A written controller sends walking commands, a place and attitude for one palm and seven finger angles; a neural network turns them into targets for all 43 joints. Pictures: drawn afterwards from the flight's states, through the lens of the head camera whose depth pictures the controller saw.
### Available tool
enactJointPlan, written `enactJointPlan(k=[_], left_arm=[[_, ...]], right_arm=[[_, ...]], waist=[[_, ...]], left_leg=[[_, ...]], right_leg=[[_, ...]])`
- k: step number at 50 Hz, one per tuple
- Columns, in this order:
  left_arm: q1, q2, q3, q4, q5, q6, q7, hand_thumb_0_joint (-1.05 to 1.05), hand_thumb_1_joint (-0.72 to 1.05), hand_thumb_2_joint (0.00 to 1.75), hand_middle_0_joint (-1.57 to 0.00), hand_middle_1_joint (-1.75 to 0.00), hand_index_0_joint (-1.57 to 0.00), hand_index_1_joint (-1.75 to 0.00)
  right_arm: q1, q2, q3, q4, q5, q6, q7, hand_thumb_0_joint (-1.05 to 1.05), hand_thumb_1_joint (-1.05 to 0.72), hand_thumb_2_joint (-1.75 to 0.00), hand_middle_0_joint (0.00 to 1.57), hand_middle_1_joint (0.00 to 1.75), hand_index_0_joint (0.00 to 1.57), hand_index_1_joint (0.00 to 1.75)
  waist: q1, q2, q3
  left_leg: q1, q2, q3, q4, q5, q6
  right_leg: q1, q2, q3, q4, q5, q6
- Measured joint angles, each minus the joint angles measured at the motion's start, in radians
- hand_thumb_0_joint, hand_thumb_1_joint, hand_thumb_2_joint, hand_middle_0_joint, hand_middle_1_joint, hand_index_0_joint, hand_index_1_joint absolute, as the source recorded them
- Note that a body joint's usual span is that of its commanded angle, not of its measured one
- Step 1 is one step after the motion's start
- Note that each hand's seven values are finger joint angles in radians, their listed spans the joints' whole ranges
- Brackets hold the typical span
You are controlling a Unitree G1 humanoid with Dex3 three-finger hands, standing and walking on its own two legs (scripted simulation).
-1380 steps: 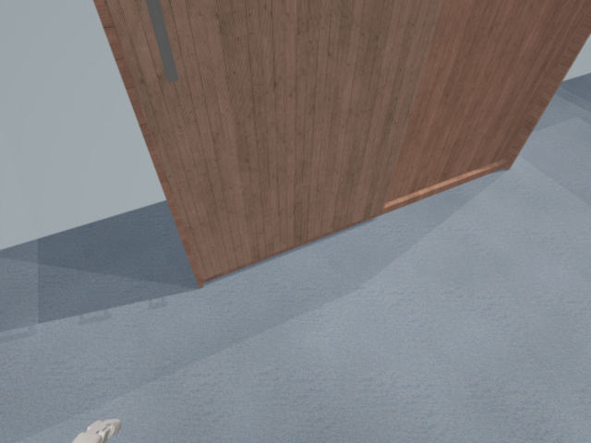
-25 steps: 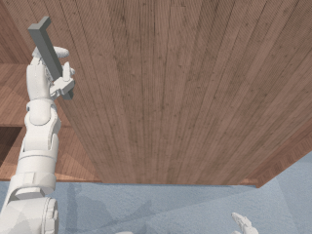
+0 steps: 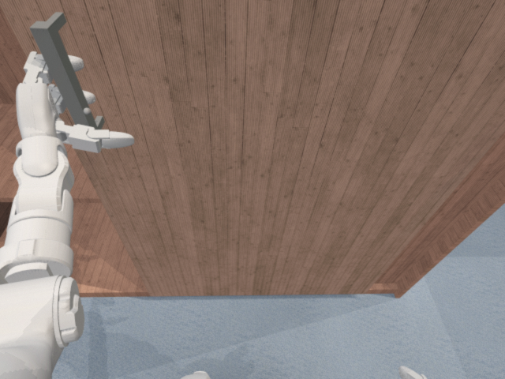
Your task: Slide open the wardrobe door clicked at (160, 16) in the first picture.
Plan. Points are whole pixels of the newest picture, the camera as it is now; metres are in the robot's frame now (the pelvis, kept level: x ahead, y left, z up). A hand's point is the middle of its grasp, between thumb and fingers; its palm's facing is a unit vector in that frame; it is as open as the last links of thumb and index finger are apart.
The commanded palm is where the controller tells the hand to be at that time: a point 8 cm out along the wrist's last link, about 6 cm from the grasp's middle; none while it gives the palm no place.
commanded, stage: loosen the grip on the handle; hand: left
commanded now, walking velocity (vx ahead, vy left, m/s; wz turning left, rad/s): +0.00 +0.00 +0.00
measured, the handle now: (76, 85) +0.48 +0.29 +0.21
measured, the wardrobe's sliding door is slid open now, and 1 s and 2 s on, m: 0.68 0.68 0.68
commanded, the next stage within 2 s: slip the hand off the handle in 0.16 s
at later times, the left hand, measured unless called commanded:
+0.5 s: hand (75, 99) +0.45 +0.28 +0.21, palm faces +0.34 -0.93 -0.14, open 14.4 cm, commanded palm +0.40 +0.34 +0.20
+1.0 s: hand (25, 116) +0.41 +0.34 +0.20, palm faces +0.38 -0.91 -0.16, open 14.7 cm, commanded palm +0.36 +0.38 +0.20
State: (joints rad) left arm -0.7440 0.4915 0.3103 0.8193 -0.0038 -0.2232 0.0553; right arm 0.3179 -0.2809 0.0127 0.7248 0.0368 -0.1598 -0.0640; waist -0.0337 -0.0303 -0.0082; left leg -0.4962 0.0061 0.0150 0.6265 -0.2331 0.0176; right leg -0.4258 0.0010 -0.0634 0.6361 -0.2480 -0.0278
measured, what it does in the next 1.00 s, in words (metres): shifts its weight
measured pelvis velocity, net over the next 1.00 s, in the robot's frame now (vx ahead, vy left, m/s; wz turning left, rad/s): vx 0.09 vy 0.02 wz -0.04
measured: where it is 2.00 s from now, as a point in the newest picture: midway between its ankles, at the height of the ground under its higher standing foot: outside the picture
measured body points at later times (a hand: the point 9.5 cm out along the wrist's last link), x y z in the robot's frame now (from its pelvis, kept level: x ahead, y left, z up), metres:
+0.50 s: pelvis +0.06 +0.00 +0.01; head +0.07 +0.00 +0.46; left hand +0.42 +0.33 +0.22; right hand +0.20 -0.25 -0.08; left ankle +0.10 +0.11 -0.72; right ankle +0.05 -0.10 -0.72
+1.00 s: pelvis +0.09 +0.02 +0.01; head +0.09 +0.01 +0.46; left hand +0.39 +0.39 +0.21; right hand +0.23 -0.24 -0.08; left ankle +0.10 +0.11 -0.72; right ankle +0.05 -0.10 -0.72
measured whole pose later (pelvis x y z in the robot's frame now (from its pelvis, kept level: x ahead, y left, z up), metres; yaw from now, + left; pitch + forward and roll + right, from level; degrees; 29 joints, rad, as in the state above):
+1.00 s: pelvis +0.09 +0.02 +0.01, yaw -2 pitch +4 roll -1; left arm -0.23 0.53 0.55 0.27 -0.20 0.01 -0.19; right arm 0.26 -0.25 0.03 0.64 0.05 -0.11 -0.12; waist 0.04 0.03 -0.07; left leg -0.38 -0.02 -0.01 0.61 -0.29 0.03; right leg -0.29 0.02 -0.02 0.56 -0.33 0.00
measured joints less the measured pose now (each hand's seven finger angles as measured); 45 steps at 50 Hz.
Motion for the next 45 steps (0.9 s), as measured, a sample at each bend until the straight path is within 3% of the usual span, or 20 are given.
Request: enactJointPlan(k=[4, 7, 13, 24, 33, 37, 40, 45], left_arm=[[0.080, 0.029, 0.041, -0.052, -0.013, 0.000, -0.018, -0.01, -0.47, 0.24, -0.37, -1.29, -0.25, -1.24], [0.112, 0.020, 0.055, -0.083, -0.047, 0.002, -0.027, -0.01, -0.51, 0.22, -0.33, -1.24, -0.25, -1.21], [0.183, -0.009, 0.060, -0.191, -0.061, 0.022, -0.022, -0.01, -0.54, 0.21, -0.32, -1.22, -0.25, -1.17], [0.291, -0.008, 0.103, -0.353, -0.113, 0.099, -0.109, -0.01, -0.55, 0.20, -0.49, -1.30, -0.28, -1.17], [0.413, 0.020, 0.221, -0.444, -0.139, 0.230, -0.127, -0.01, -0.55, 0.20, -0.40, -1.23, -0.30, -1.18], [0.447, 0.022, 0.247, -0.502, -0.125, 0.214, -0.141, -0.01, -0.55, 0.20, -0.33, -1.19, -0.28, -1.16], [0.454, 0.018, 0.242, -0.538, -0.140, 0.176, -0.179, -0.01, -0.55, 0.20, -0.30, -1.17, -0.26, -1.16], [0.427, 0.051, 0.243, -0.478, -0.183, 0.195, -0.250, -0.01, -0.55, 0.20, -0.27, -1.16, -0.26, -1.15]], right_arm=[[0.013, 0.006, 0.010, 0.000, 0.000, 0.001, -0.011, 0.01, -0.91, -0.90, 0.20, 0.30, 0.21, 0.30], [0.025, 0.014, 0.019, 0.009, 0.001, -0.008, -0.021, 0.01, -0.91, -0.90, 0.20, 0.30, 0.21, 0.30], [0.024, 0.022, 0.027, 0.007, -0.002, -0.022, -0.031, 0.01, -0.91, -0.90, 0.20, 0.30, 0.21, 0.30], [-0.051, 0.025, 0.031, -0.038, 0.002, -0.008, -0.049, 0.01, -0.91, -0.90, 0.20, 0.30, 0.21, 0.30], [-0.080, 0.024, 0.016, -0.093, 0.007, 0.034, -0.043, 0.01, -0.91, -0.90, 0.20, 0.30, 0.21, 0.30], [-0.072, 0.020, 0.009, -0.090, 0.000, 0.041, -0.044, 0.01, -0.91, -0.90, 0.20, 0.30, 0.21, 0.30], [-0.068, 0.020, 0.008, -0.073, -0.002, 0.043, -0.051, 0.01, -0.91, -0.90, 0.20, 0.30, 0.21, 0.30], [-0.072, 0.028, 0.018, -0.054, 0.010, 0.051, -0.068, 0.01, -0.91, -0.90, 0.20, 0.30, 0.21, 0.30]], waist=[[-0.007, 0.016, -0.012], [-0.004, 0.022, -0.017], [0.007, 0.038, -0.028], [0.043, 0.044, -0.057], [0.065, 0.040, -0.070], [0.084, 0.035, -0.058], [0.093, 0.036, -0.055], [0.083, 0.043, -0.060]], left_leg=[[0.005, -0.003, -0.010, 0.011, -0.005, 0.000], [0.017, -0.005, -0.015, 0.018, -0.034, 0.005], [0.039, -0.005, -0.024, 0.014, -0.011, 0.003], [0.084, -0.007, -0.017, -0.014, -0.025, 0.001], [0.112, -0.013, -0.011, -0.028, -0.052, 0.004], [0.110, -0.017, -0.023, -0.015, -0.064, 0.006], [0.109, -0.021, -0.033, -0.004, -0.070, 0.008], [0.108, -0.026, -0.039, -0.002, -0.069, 0.012]], right_leg=[[-0.003, 0.021, 0.030, 0.002, 0.000, -0.001], [0.011, 0.028, 0.038, -0.005, -0.006, 0.001], [0.036, 0.034, 0.039, -0.009, -0.025, 0.000], [0.086, 0.033, 0.049, -0.048, -0.057, 0.007], [0.115, 0.028, 0.056, -0.067, -0.081, 0.011], [0.123, 0.024, 0.044, -0.066, -0.091, 0.012], [0.131, 0.021, 0.033, -0.065, -0.096, 0.014], [0.135, 0.017, 0.028, -0.069, -0.094, 0.018]])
